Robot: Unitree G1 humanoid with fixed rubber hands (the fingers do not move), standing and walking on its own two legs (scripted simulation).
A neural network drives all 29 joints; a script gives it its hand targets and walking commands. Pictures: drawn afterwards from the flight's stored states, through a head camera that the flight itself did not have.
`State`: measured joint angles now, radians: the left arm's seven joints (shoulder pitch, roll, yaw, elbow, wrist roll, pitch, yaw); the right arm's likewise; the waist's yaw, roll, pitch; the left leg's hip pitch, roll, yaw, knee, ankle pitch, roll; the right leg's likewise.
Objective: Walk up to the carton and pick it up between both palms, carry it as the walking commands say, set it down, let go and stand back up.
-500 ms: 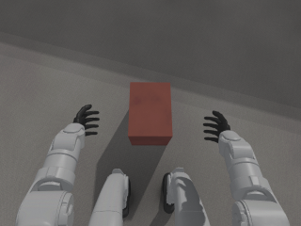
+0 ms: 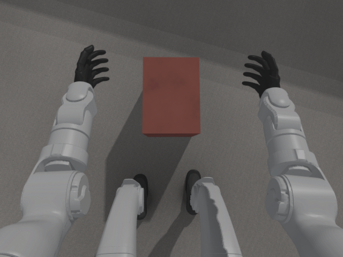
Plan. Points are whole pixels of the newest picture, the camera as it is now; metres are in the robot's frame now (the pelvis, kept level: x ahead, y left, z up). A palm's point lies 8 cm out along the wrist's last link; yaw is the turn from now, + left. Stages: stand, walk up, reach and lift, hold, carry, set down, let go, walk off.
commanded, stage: reach and lift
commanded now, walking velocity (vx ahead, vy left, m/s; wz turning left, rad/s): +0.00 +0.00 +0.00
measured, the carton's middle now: (170, 102) +0.52 -0.01 -0.53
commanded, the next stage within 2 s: none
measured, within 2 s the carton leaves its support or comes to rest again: neither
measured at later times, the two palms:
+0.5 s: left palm (97, 77) +0.50 +0.18 -0.16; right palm (254, 78) +0.50 -0.22 -0.16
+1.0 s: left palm (113, 92) +0.50 +0.18 -0.32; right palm (232, 94) +0.50 -0.21 -0.32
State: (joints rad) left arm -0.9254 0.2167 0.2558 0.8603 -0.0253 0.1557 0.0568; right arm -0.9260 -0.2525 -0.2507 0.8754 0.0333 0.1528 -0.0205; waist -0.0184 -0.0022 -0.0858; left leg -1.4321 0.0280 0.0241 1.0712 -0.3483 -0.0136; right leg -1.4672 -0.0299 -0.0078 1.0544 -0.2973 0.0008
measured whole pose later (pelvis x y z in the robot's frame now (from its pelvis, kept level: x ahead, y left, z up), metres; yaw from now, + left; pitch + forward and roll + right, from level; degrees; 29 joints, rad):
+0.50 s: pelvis -0.02 +0.00 -0.05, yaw +0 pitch +49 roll +1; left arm -1.13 0.21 0.34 0.89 0.05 0.13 0.05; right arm -1.16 -0.28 -0.38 0.96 -0.07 0.12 0.02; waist -0.01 0.00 -0.10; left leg -1.72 0.03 0.01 1.24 -0.37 -0.02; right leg -1.76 -0.03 -0.01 1.22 -0.32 0.00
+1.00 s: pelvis -0.04 +0.00 -0.19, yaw +1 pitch +48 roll +1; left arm -1.28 0.30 0.20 0.96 -0.11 0.13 0.12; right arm -1.29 -0.36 -0.21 1.00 0.12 0.12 -0.07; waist -0.01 0.01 0.02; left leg -2.13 0.02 0.00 1.82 -0.53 -0.02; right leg -2.16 -0.04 0.01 1.79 -0.47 0.00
